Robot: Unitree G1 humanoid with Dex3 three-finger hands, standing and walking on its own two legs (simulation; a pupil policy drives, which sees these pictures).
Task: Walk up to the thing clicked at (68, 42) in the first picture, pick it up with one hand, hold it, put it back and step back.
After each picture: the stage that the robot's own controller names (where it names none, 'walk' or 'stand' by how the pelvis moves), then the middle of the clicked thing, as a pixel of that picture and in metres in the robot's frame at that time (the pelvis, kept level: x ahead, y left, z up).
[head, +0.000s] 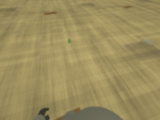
stand; (69, 41) +1.73 +0.53 -0.72
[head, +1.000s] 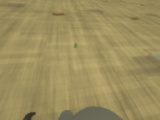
walk; (75, 45) +1.64 +0.26 -0.70
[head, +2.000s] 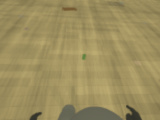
walk; (83, 56) +1.07 +0.06 -0.71
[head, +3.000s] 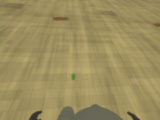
walk; (73, 77) +0.68 +0.16 -0.71
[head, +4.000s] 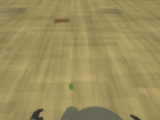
walk; (71, 87) +0.50 +0.21 -0.71
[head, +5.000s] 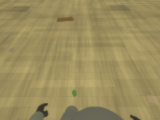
stand; (74, 93) +0.38 +0.17 -0.70
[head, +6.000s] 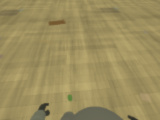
stand; (70, 97) +0.33 +0.21 -0.72
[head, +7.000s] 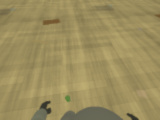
stand; (67, 98) +0.30 +0.23 -0.72
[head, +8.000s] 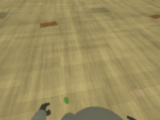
stand; (66, 100) +0.30 +0.24 -0.72
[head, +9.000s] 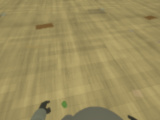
stand; (64, 104) +0.26 +0.25 -0.72
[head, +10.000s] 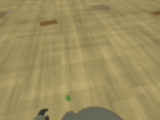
stand; (68, 98) +0.31 +0.24 -0.72
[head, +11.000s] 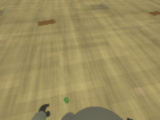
stand; (66, 100) +0.28 +0.24 -0.72
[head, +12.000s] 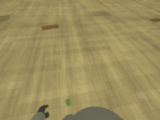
stand; (68, 102) +0.30 +0.22 -0.72
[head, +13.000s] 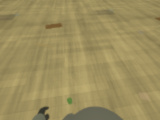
stand; (69, 101) +0.31 +0.21 -0.73
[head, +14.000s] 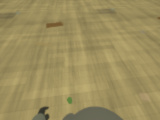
stand; (69, 100) +0.31 +0.21 -0.73
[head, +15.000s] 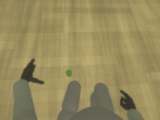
go down; (69, 73) +0.38 +0.18 -0.48
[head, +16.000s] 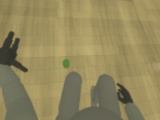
go down; (66, 64) +0.42 +0.19 -0.33
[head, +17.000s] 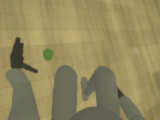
close in; (48, 55) +0.42 +0.23 -0.24
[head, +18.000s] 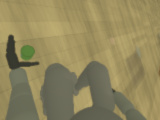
close; (27, 53) +0.41 +0.25 -0.23
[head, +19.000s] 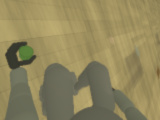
lift; (26, 53) +0.40 +0.25 -0.23
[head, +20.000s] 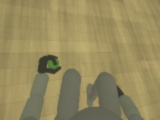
lift; (53, 65) +0.33 +0.25 -0.11
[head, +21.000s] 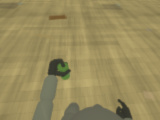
lift; (64, 71) +0.33 +0.17 +0.04
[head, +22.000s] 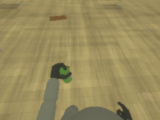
hold; (66, 75) +0.32 +0.17 +0.00
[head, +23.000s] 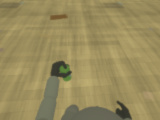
hold; (65, 73) +0.33 +0.17 +0.00
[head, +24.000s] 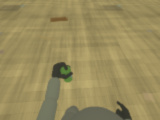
hold; (67, 74) +0.32 +0.16 +0.00
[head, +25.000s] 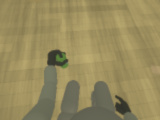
crouch; (62, 61) +0.41 +0.19 -0.08
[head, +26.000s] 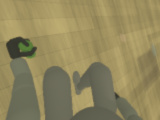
lower; (28, 50) +0.43 +0.25 -0.24
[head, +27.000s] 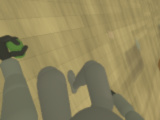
lower; (17, 49) +0.44 +0.27 -0.24
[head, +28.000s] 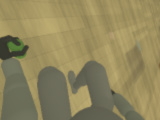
lower; (18, 49) +0.44 +0.27 -0.24
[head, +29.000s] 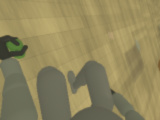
lower; (17, 49) +0.44 +0.27 -0.24
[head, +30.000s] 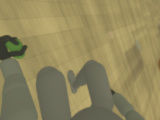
lower; (16, 49) +0.44 +0.27 -0.24
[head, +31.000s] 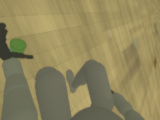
open; (17, 49) +0.43 +0.26 -0.24
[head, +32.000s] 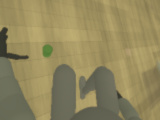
stand; (47, 51) +0.42 +0.24 -0.26
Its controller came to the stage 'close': yes
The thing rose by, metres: 0.71
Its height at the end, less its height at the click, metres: +0.00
